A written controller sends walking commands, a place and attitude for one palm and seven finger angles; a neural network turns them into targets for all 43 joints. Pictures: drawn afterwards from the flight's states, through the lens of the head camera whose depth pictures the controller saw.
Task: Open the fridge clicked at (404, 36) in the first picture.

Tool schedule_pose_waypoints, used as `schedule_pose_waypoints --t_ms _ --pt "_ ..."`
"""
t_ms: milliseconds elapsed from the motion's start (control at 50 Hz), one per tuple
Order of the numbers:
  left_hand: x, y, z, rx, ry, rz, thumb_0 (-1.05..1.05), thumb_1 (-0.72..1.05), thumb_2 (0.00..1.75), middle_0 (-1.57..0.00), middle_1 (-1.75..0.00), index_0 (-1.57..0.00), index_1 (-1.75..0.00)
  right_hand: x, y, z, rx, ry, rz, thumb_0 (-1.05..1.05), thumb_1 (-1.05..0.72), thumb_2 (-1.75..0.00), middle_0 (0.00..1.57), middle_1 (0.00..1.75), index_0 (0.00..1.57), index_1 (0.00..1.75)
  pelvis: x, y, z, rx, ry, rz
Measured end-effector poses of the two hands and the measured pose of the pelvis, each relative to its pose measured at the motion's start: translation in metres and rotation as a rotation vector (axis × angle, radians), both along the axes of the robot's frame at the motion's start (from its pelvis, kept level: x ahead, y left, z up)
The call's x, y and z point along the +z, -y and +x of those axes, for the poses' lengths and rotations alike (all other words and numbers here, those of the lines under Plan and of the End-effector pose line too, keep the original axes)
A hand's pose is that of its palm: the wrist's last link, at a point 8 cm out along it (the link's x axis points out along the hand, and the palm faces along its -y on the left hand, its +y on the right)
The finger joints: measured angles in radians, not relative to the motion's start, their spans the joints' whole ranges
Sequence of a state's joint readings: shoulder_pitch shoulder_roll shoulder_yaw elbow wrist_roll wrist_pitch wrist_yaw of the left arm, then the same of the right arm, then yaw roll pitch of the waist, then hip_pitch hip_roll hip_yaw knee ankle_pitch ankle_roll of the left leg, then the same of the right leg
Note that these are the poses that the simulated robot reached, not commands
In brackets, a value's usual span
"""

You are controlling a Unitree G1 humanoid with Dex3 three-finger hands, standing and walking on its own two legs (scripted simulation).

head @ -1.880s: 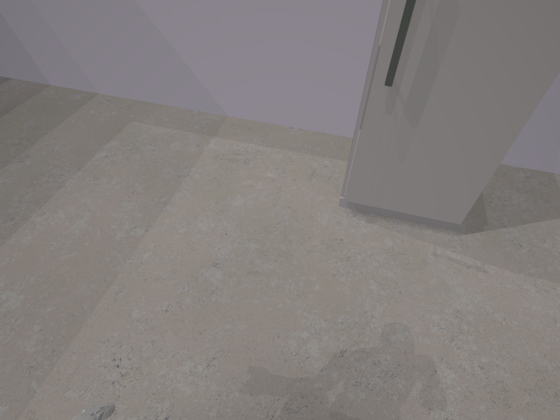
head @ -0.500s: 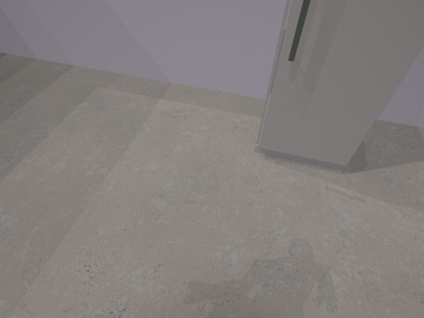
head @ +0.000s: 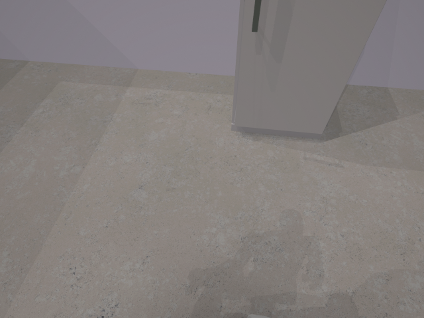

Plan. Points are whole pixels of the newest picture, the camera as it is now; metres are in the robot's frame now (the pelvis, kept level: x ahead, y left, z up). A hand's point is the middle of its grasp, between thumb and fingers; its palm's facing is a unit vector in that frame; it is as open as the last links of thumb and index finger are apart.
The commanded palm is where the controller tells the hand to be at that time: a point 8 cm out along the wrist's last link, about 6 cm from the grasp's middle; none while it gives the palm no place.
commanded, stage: walk to a spot facing it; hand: left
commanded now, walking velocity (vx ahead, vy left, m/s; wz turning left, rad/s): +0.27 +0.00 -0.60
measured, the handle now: out of the picture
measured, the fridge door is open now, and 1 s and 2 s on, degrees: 0 0 0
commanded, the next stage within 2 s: none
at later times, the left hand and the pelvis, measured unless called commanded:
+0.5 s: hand out of the picture +0.09 +0.18 -0.14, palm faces -0.13 -0.97 -0.21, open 7.4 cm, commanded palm none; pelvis +0.10 -0.01 +0.02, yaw -14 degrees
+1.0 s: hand (179, 170) +0.51 +0.14 -0.16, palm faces -0.51 -0.84 -0.18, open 7.4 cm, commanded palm none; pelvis +0.31 +0.03 +0.01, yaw -33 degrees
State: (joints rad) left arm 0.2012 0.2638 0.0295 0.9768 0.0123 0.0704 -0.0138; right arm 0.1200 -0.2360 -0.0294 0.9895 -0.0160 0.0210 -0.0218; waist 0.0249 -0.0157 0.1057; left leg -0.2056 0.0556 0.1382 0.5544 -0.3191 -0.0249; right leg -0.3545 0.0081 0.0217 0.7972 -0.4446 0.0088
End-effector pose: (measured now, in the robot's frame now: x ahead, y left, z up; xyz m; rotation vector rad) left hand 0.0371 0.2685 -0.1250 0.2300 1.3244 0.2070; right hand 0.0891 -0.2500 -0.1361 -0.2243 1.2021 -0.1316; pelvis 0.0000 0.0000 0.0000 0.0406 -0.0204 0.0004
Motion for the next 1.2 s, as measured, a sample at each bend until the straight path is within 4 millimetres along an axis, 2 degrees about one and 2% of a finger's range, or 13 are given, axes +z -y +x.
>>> schedule_pose_waypoints --t_ms 100,160,260,420,540,640,680,740,820,920,1020,1120,1200 --pt "-0.003 0.030 -0.001 -0.028 0.019 -0.003 0.00 0.91 0.90 -0.20 -0.30 -0.20 -0.30 -0.023 0.018 -0.023 -0.057 -0.055 0.039 0.01 -0.90 -0.90 0.20 0.30 0.21 0.30 -0.011 0.018 0.003 -0.041 -0.005 -0.019" --pt "0.005 0.045 -0.007 -0.017 -0.002 -0.018 0.00 0.91 0.90 -0.20 -0.30 -0.20 -0.30 -0.013 0.026 -0.027 -0.076 -0.074 0.049 0.01 -0.91 -0.90 0.20 0.30 0.21 0.30 0.000 0.025 0.009 -0.061 -0.016 -0.021" --pt "0.018 0.060 -0.006 -0.053 -0.061 -0.048 0.00 0.91 0.90 -0.21 -0.30 -0.20 -0.30 0.010 0.040 -0.017 -0.130 -0.027 0.036 0.01 -0.91 -0.90 0.20 0.30 0.21 0.30 0.016 0.030 0.027 -0.121 -0.051 -0.005" --pt "0.018 0.055 0.029 -0.100 -0.099 -0.059 0.00 0.91 0.90 -0.21 -0.30 -0.20 -0.30 0.022 0.045 0.024 -0.199 0.033 0.000 0.01 -0.91 -0.90 0.20 0.30 0.20 0.30 0.019 0.023 0.071 -0.199 -0.075 -0.026" --pt "0.007 0.037 0.077 -0.133 -0.120 -0.068 0.00 0.91 0.90 -0.21 -0.30 -0.20 -0.30 0.028 0.024 0.089 -0.217 0.106 -0.001 0.01 -0.91 -0.90 0.20 0.30 0.20 0.30 0.014 0.006 0.120 -0.258 -0.079 -0.046" --pt "-0.018 0.010 0.139 -0.183 -0.147 -0.080 0.00 0.91 0.90 -0.21 -0.30 -0.20 -0.30 0.030 -0.001 0.156 -0.237 0.217 -0.021 0.01 -0.91 -0.90 0.20 0.30 0.20 0.30 -0.002 -0.015 0.173 -0.326 -0.072 -0.056" --pt "-0.027 0.000 0.174 -0.220 -0.152 -0.084 0.00 0.91 0.90 -0.21 -0.30 -0.20 -0.30 0.032 -0.009 0.167 -0.264 0.251 -0.038 0.01 -0.91 -0.90 0.20 0.30 0.21 0.30 -0.006 -0.022 0.190 -0.368 -0.057 -0.052" --pt "-0.026 -0.005 0.241 -0.308 -0.110 -0.086 0.01 0.91 0.90 -0.20 -0.30 -0.20 -0.30 0.038 -0.022 0.160 -0.345 0.228 -0.047 0.01 -0.91 -0.90 0.20 0.30 0.21 0.30 0.001 -0.028 0.215 -0.425 -0.042 -0.058" --pt "-0.013 0.005 0.339 -0.408 0.009 -0.099 0.01 0.91 0.90 -0.20 -0.30 -0.19 -0.30 0.039 -0.044 0.128 -0.460 0.100 -0.048 0.01 -0.91 -0.90 0.20 0.30 0.21 0.30 0.013 -0.032 0.248 -0.473 -0.041 -0.073" --pt "-0.003 0.038 0.438 -0.520 0.112 -0.119 0.00 0.92 0.90 -0.20 -0.30 -0.19 -0.30 0.037 -0.067 0.080 -0.620 -0.085 -0.052 0.00 -0.93 -0.90 0.20 0.30 0.21 0.30 0.016 -0.033 0.286 -0.534 -0.044 -0.079" --pt "-0.004 0.089 0.505 -0.626 0.131 -0.155 0.00 0.92 0.90 -0.20 -0.30 -0.19 -0.30 0.031 -0.100 0.050 -0.737 -0.255 0.000 0.01 -0.92 -0.90 0.20 0.30 0.20 0.30 0.011 -0.024 0.320 -0.589 -0.048 -0.077" --pt "-0.014 0.153 0.551 -0.744 0.121 -0.196 0.00 0.92 0.90 -0.20 -0.30 -0.19 -0.30 0.021 -0.128 0.048 -0.842 -0.361 0.082 0.01 -0.91 -0.90 0.20 0.30 0.20 0.30 0.001 -0.007 0.350 -0.650 -0.053 -0.067" --pt "-0.024 0.200 0.578 -0.816 0.148 -0.216 0.00 0.91 0.90 -0.20 -0.30 -0.19 -0.30 0.005 -0.130 0.062 -0.909 -0.391 0.151 0.01 -0.91 -0.90 0.20 0.30 0.20 0.30 -0.013 0.018 0.374 -0.692 -0.045 -0.046"
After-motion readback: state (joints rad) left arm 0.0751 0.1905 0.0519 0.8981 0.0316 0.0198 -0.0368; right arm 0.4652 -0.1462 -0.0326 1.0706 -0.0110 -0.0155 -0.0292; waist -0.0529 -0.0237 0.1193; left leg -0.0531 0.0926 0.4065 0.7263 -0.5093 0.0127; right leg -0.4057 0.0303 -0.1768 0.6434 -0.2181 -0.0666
